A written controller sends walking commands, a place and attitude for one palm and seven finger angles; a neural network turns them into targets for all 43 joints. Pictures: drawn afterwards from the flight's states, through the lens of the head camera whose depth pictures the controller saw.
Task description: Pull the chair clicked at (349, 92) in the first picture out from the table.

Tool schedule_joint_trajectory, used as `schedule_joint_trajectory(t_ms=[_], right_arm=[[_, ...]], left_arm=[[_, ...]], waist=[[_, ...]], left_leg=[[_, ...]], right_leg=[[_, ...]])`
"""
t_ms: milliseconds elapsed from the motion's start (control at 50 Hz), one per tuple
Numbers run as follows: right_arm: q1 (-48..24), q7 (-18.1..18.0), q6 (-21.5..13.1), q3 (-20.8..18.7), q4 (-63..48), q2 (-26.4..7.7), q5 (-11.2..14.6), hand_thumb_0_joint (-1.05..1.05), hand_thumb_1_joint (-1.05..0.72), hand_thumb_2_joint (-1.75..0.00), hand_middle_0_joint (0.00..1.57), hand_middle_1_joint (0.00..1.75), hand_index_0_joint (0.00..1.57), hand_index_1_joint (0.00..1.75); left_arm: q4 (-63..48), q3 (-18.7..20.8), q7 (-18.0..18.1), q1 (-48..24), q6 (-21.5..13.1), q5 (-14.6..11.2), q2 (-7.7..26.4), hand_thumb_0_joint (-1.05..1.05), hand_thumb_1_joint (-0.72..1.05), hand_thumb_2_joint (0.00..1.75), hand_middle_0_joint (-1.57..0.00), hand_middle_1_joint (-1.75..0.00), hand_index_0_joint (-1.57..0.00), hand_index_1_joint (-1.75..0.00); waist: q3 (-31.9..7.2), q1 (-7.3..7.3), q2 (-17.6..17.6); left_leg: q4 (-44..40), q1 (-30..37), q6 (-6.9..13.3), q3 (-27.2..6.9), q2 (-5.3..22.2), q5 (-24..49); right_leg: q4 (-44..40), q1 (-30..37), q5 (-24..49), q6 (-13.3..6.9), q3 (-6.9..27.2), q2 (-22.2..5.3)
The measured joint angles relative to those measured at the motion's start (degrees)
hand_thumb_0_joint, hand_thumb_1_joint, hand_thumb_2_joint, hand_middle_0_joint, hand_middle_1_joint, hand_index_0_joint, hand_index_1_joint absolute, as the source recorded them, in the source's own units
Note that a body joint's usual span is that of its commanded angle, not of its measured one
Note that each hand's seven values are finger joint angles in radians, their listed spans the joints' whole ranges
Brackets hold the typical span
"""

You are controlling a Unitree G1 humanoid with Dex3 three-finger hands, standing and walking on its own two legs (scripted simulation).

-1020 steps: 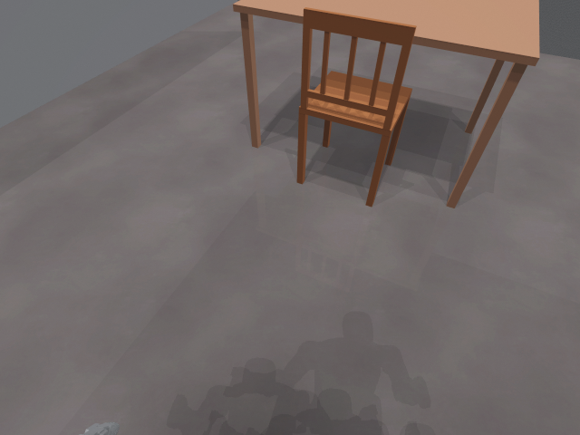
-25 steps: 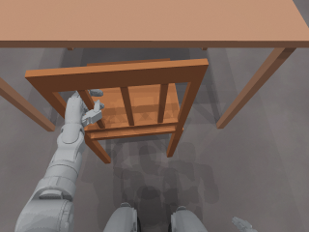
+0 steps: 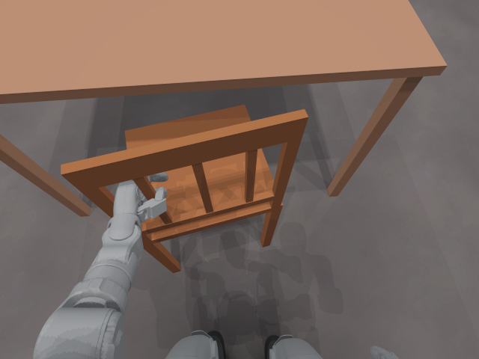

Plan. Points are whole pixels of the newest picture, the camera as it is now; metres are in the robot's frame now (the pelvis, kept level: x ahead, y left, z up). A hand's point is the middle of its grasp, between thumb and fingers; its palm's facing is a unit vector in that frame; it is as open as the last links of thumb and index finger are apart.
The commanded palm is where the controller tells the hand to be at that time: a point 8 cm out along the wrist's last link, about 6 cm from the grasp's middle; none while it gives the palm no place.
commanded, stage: step backward, pulling the chair out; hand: left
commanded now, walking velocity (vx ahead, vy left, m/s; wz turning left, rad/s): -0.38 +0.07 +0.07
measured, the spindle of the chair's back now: (203, 189) +0.44 +0.07 -0.11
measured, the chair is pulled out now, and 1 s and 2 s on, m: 0.07 0.22 0.44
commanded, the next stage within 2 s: none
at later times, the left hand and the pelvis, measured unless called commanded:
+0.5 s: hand (168, 242) +0.31 +0.13 -0.06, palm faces +0.06 -0.98 -0.16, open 5.0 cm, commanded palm +0.29 +0.18 -0.06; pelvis -0.07 -0.01 +0.00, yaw -1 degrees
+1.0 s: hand (170, 293) +0.22 +0.11 -0.06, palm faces +0.00 -0.99 -0.14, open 4.9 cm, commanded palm +0.21 +0.17 -0.06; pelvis -0.16 +0.00 +0.00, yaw +2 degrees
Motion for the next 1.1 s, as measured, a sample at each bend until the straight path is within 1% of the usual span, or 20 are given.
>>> schedule_joint_trajectory(t_ms=[80, 180, 220, 280, 340, 380, 440, 500, 540, 600, 660, 720, 760, 820, 840, 880, 940, 1000, 1040, 1100], right_arm=[[0.0, -0.6, -0.7, 0.5, 1.0, 0.3, 0.9, 0.01, -0.90, -0.89, 0.21, 0.30, 0.20, 0.30], [-1.2, -1.6, -1.3, 0.1, 2.6, -2.6, 1.4, 0.01, -0.90, -0.89, 0.21, 0.30, 0.20, 0.30], [-2.0, -2.1, -1.6, -0.3, 3.2, -3.7, 1.6, 0.01, -0.90, -0.89, 0.21, 0.30, 0.20, 0.30], [-2.6, -2.4, -2.1, -0.8, 2.8, -4.0, 1.4, 0.01, -0.90, -0.89, 0.20, 0.30, 0.20, 0.30], [-2.8, -2.0, -3.1, -1.0, 1.8, -3.4, 0.3, 0.01, -0.90, -0.89, 0.20, 0.30, 0.20, 0.30], [-3.3, -1.4, -4.0, -0.9, 1.4, -2.6, -0.3, 0.01, -0.90, -0.90, 0.20, 0.30, 0.20, 0.30], [-3.9, -0.7, -5.4, -0.1, 1.2, -1.1, -0.9, 0.01, -0.90, -0.90, 0.20, 0.30, 0.20, 0.30], [-4.5, 0.0, -6.5, 0.8, 1.3, 0.3, -1.1, 0.01, -0.90, -0.89, 0.20, 0.30, 0.20, 0.30], [-4.5, 0.3, -6.9, 1.1, 1.7, 0.7, -0.9, 0.01, -0.90, -0.89, 0.20, 0.30, 0.20, 0.30], [-3.7, 0.1, -6.7, 1.2, 2.8, 1.0, 0.0, 0.01, -0.90, -0.89, 0.21, 0.30, 0.20, 0.30], [-3.0, -0.4, -6.2, 1.0, 4.6, 0.0, 0.2, 0.01, -0.90, -0.89, 0.21, 0.30, 0.21, 0.30], [-2.6, -1.0, -6.0, 0.6, 6.2, -2.0, 0.3, 0.01, -0.90, -0.89, 0.21, 0.30, 0.20, 0.30], [-2.5, -1.5, -5.8, 0.2, 6.6, -3.5, 0.5, 0.01, -0.90, -0.89, 0.21, 0.30, 0.20, 0.30], [-2.3, -2.4, -5.4, -0.7, 6.3, -5.7, 0.7, 0.01, -0.90, -0.89, 0.20, 0.30, 0.20, 0.30], [-2.7, -2.6, -5.2, -1.2, 6.2, -6.0, 0.8, 0.01, -0.90, -0.89, 0.20, 0.30, 0.20, 0.30], [-3.9, -2.8, -4.5, -1.7, 5.4, -5.5, 0.8, 0.01, -0.90, -0.89, 0.20, 0.30, 0.20, 0.30], [-4.2, -2.0, -3.7, -1.9, 2.0, -4.1, -0.1, 0.01, -0.90, -0.90, 0.20, 0.30, 0.20, 0.30], [-3.2, -0.4, -3.6, -1.6, -0.1, -1.5, -1.0, 0.01, -0.90, -0.90, 0.20, 0.30, 0.20, 0.30], [-2.4, 0.7, -3.8, -0.9, -0.2, 0.2, -1.3, 0.01, -0.90, -0.90, 0.20, 0.30, 0.20, 0.30], [-3.3, 1.6, -3.9, 0.2, 0.8, 1.6, -1.2, 0.01, -0.90, -0.90, 0.20, 0.30, 0.20, 0.30]], left_arm=[[0.7, -0.4, 0.5, 0.1, -0.2, -0.2, -0.7, 0.02, 0.75, 0.79, -0.32, -1.13, -0.50, -1.44], [1.7, -2.1, 1.2, -0.9, 0.8, 0.2, -2.3, 0.02, 0.75, 0.78, -0.30, -1.12, -0.50, -1.44], [1.8, -3.5, 1.3, -1.2, 1.2, 0.5, -2.6, 0.02, 0.75, 0.78, -0.29, -1.12, -0.50, -1.44], [1.7, -5.6, 1.2, -1.4, 1.6, 0.5, -2.4, 0.02, 0.75, 0.77, -0.28, -1.13, -0.50, -1.44], [1.6, -6.4, 0.9, -1.6, 1.6, 1.0, -2.1, 0.01, 0.75, 0.77, -0.27, -1.14, -0.50, -1.44], [1.7, -6.2, 1.0, -1.6, 1.5, 1.0, -2.0, 0.01, 0.75, 0.78, -0.27, -1.14, -0.50, -1.44], [1.9, -5.2, 1.1, -1.6, 0.9, 1.1, -1.6, 0.01, 0.74, 0.78, -0.28, -1.14, -0.50, -1.44], [1.8, -3.9, 1.1, -1.7, 0.3, 0.9, -1.0, 0.01, 0.73, 0.79, -0.29, -1.14, -0.50, -1.44], [1.8, -2.8, 1.1, -1.8, 0.1, 0.6, -1.1, 0.01, 0.73, 0.79, -0.30, -1.13, -0.50, -1.44], [1.8, -2.2, 1.1, -1.0, -0.3, 0.2, -1.3, 0.01, 0.73, 0.79, -0.30, -1.13, -0.50, -1.44], [1.7, -1.9, 1.5, 0.5, -0.7, 0.0, -1.8, 0.00, 0.73, 0.79, -0.29, -1.12, -0.50, -1.44], [1.5, -1.7, 1.8, 0.7, 0.3, 0.3, -3.0, 0.01, 0.73, 0.78, -0.28, -1.11, -0.50, -1.44], [1.5, -2.2, 1.8, 0.0, 1.3, 0.4, -3.7, 0.01, 0.73, 0.78, -0.27, -1.11, -0.50, -1.44], [1.0, -4.5, 1.8, -1.7, 2.8, 0.7, -4.6, 0.01, 0.74, 0.77, -0.25, -1.11, -0.50, -1.44], [0.8, -5.4, 1.8, -2.6, 3.3, 0.8, -4.6, 0.01, 0.74, 0.77, -0.24, -1.12, -0.50, -1.44], [0.2, -6.5, 2.0, -4.2, 4.1, 0.6, -4.1, 0.00, 0.74, 0.77, -0.22, -1.12, -0.50, -1.44], [-0.7, -6.7, 2.0, -4.6, 4.5, 0.9, -3.3, 0.01, 0.75, 0.77, -0.20, -1.13, -0.50, -1.44], [-1.3, -6.4, 1.4, -2.9, 3.8, 1.5, -2.8, 0.01, 0.75, 0.77, -0.19, -1.14, -0.50, -1.44], [-1.3, -6.0, 1.1, -1.8, 2.9, 1.8, -2.5, 0.01, 0.75, 0.78, -0.20, -1.16, -0.50, -1.44], [-0.7, -4.7, 0.7, -1.4, 1.1, 1.4, -2.5, 0.01, 0.74, 0.79, -0.21, -1.17, -0.50, -1.44]], waist=[[0.0, 0.17, 0.8], [0.6, -0.23, 1.3], [1.0, -0.29, 0.8], [0.8, 0.45, -1.3], [0.7, 1.12, -2.8], [1.4, 1.47, -2.8], [2.4, 2.00, -2.4], [3.9, 2.56, -1.0], [5.2, 2.27, 0.8], [5.4, 1.84, 2.1], [4.5, 1.78, 0.7], [3.5, 1.15, -0.4], [2.8, 0.45, -0.8], [2.2, -0.28, -0.5], [2.5, -0.47, -0.9], [4.0, 0.33, -3.0], [4.8, 0.55, -4.1], [4.2, 0.59, -3.9], [3.6, 1.26, -3.5], [5.1, 1.55, -0.6]], left_leg=[[0.0, -0.6, -1.4, -1.1, 0.7, 1.0], [1.3, -0.7, -2.8, -3.7, -1.0, 0.1], [0.2, 0.1, -1.3, -3.5, -1.5, 2.9], [-1.8, 0.9, 1.0, -2.1, -2.6, 3.9], [-2.4, 0.9, 1.4, -1.2, -3.2, 4.8], [-2.6, 1.1, 1.4, -1.0, -2.8, 5.4], [-2.5, 0.9, 0.8, -0.8, -1.6, 6.2], [-1.4, 0.1, -0.1, -1.1, 0.3, 6.6], [-0.7, -0.3, -0.8, -2.3, 1.7, 7.1], [0.2, -1.2, -2.2, -4.0, 2.4, 5.8], [9.0, -1.6, -4.0, -6.8, -0.9, -5.8], [12.0, 0.8, -4.7, -8.6, -3.1, -10.2], [8.4, 3.9, -4.9, -9.0, -2.8, -9.7], [-0.8, 9.2, -4.8, -8.8, -0.4, -1.4], [-3.0, 9.9, -5.1, -8.4, -0.6, -2.1], [-4.4, 10.1, -4.7, -6.9, -1.7, -1.7], [-4.4, 9.3, -3.9, -5.8, -1.6, -0.2], [-3.1, 8.3, -4.0, -5.8, -0.7, -0.3], [-2.1, 7.6, -4.4, -5.7, 0.1, -0.6], [-0.8, 6.6, -5.3, -6.3, 2.7, -0.2]], right_leg=[[-1.1, 0.1, 1.4, -0.9, -1.0, 0.8], [-0.6, 0.8, 1.7, -0.5, -2.1, 0.0], [-0.5, 1.2, 1.9, 0.0, -2.1, -0.5], [0.3, 0.4, 2.3, 0.6, -0.9, -1.6], [6.0, -0.8, -5.4, 0.2, 0.2, -2.2], [8.6, -0.3, -8.8, -0.1, 0.5, -2.2], [7.6, 2.2, -9.4, -0.1, 0.5, -2.1], [3.8, 4.2, -4.5, 0.3, -0.6, -1.6], [2.1, 4.9, -0.1, 0.2, -2.0, -0.4], [1.3, 4.9, 0.4, -0.8, -3.2, 0.7], [1.7, 3.7, 0.6, -1.3, -2.2, -0.6], [1.1, 2.7, 1.7, -0.7, -1.7, -2.8], [0.7, 1.8, 2.4, 0.0, -2.2, -4.3], [1.1, -0.1, 3.2, 1.1, -3.5, -5.7], [1.3, -0.6, 3.5, 1.5, -3.7, -6.4], [-0.1, -0.9, 5.7, 2.6, -2.3, -7.4], [0.5, -2.2, 8.0, 1.8, -1.1, -6.9], [3.8, -0.6, 2.0, 0.6, -0.5, -4.9], [2.0, 2.1, 1.7, 0.4, -0.6, -3.7], [-1.4, 3.3, 4.1, 0.2, -1.5, -1.3]])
